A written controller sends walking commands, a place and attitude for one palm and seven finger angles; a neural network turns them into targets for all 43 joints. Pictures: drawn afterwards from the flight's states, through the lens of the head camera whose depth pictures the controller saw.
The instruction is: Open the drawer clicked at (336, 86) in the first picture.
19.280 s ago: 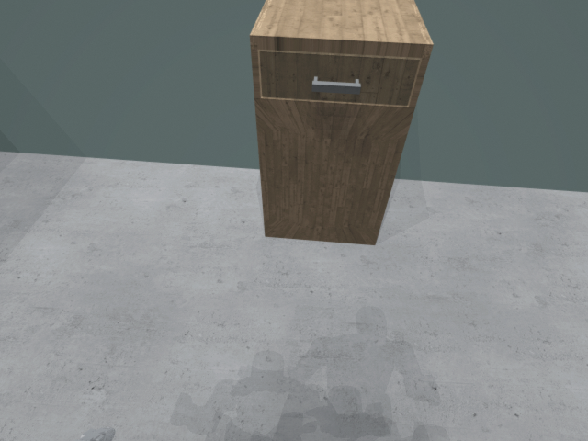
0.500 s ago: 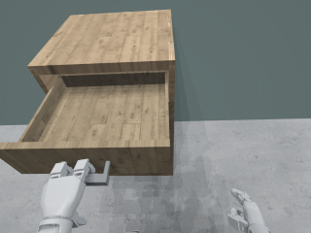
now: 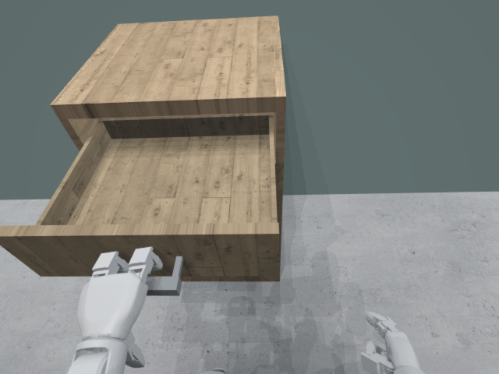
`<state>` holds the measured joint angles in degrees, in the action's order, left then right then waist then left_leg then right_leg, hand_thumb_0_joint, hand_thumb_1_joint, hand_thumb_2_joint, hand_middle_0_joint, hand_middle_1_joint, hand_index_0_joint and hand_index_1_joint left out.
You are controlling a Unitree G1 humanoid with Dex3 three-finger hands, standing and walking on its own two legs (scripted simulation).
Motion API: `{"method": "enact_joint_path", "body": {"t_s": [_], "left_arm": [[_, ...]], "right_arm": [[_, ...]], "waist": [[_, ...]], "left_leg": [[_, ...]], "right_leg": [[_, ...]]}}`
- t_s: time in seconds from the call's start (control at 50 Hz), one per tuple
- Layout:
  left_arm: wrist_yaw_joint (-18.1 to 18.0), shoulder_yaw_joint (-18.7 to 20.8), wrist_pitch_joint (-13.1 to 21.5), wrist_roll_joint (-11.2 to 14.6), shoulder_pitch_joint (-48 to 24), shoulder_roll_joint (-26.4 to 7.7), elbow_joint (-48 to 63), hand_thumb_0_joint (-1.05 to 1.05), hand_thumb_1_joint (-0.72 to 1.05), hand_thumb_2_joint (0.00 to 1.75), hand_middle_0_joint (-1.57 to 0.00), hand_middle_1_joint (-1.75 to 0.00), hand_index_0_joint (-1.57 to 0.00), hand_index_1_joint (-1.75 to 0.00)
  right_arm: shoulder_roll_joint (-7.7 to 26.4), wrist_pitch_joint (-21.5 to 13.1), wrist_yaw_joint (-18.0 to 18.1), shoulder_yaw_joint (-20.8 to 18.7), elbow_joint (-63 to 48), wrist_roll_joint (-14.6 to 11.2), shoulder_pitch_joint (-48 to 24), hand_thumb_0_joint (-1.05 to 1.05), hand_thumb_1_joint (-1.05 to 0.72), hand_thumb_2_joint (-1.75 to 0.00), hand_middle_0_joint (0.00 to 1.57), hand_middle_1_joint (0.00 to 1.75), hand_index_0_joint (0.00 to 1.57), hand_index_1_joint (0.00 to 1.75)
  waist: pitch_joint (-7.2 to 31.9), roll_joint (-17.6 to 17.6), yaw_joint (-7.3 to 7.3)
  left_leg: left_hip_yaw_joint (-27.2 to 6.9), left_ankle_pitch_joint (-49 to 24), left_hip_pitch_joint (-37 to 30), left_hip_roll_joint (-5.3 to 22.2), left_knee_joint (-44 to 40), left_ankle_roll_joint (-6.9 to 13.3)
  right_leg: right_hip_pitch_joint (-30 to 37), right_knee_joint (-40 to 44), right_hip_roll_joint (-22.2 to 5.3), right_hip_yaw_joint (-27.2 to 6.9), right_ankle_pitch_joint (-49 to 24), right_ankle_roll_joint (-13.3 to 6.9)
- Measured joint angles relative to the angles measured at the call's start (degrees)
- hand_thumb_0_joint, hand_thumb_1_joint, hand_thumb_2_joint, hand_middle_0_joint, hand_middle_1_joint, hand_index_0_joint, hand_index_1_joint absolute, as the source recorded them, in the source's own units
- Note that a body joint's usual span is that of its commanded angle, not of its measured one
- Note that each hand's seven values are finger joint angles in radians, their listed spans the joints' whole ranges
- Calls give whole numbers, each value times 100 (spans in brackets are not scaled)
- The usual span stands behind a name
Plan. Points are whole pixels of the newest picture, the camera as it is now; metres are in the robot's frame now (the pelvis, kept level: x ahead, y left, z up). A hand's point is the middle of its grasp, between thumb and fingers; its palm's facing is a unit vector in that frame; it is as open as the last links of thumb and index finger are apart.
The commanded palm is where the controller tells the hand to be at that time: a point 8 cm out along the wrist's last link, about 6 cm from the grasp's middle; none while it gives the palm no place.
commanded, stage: lift the hand off the handle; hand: left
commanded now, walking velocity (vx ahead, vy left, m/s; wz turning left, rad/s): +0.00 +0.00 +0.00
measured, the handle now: (139, 274) +0.26 +0.21 +0.03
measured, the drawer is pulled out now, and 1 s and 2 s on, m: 0.30 0.30 0.30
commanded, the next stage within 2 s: draw the hand back to the body in 1.18 s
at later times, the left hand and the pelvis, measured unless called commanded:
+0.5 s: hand (119, 286) +0.22 +0.21 +0.08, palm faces +0.06 -0.13 -0.99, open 13.4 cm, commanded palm +0.19 +0.21 +0.15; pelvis +0.01 +0.00 +0.02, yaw +0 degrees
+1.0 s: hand (94, 254) +0.22 +0.21 +0.16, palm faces +0.12 -0.14 -0.98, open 13.9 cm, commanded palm +0.19 +0.21 +0.22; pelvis +0.02 +0.00 +0.04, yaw +1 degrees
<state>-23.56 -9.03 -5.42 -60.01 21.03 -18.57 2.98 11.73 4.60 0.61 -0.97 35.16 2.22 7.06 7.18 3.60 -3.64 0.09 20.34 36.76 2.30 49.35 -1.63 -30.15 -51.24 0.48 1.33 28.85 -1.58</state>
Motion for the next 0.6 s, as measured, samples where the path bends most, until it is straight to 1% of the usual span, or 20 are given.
{"method": "enact_joint_path", "body": {"t_s": [0.1,0.2,0.34,0.42,0.5,0.6], "left_arm": [[118,-6,-96,128,8,-98,200,0,-49,30,-32,-120,-37,-122],[326,-45,-199,240,-34,-135,344,0,-49,30,-33,-121,-40,-123],[579,-19,-200,292,16,-219,716,0,-50,30,-33,-121,-39,-123],[818,-22,-212,376,-66,-332,737,0,-50,30,-34,-121,-40,-124],[997,71,-158,483,-34,-400,928,0,-50,30,-34,-121,-40,-124],[1176,142,-131,532,-2,-439,1213,0,-50,30,-35,-122,-40,-123]], "right_arm": [[41,-27,52,1,20,-36,13,1,-90,-90,20,30,20,30],[80,-63,76,0,30,-68,-15,1,-90,-90,20,30,20,30],[94,-69,71,39,26,-99,-106,1,-90,-90,20,30,20,30],[87,-68,100,86,49,-124,-187,1,-90,-90,20,30,20,30],[79,-110,100,107,31,-129,-226,1,-90,-90,20,30,20,30],[108,-120,59,112,19,-130,-257,1,-90,-90,20,30,20,30]], "waist": [[-62,37,15],[-117,71,-11],[-170,101,-88],[-230,106,-136],[-273,124,-169],[-320,160,-226]], "left_leg": [[-1,-54,-203,-5,-157,2],[7,-136,-437,-20,-370,4],[16,-244,-789,-31,-680,-3],[5,-318,-1007,-36,-879,-10],[-10,-380,-1199,-34,-1056,-21],[-28,-448,-1396,-42,-1246,-26]], "right_leg": [[206,171,-1,3,-64,4],[431,372,-14,0,-143,7],[769,663,-20,-4,-245,3],[983,854,-20,9,-315,-5],[1186,1049,-13,26,-385,-15],[1399,1263,-14,47,-461,-15]]}}
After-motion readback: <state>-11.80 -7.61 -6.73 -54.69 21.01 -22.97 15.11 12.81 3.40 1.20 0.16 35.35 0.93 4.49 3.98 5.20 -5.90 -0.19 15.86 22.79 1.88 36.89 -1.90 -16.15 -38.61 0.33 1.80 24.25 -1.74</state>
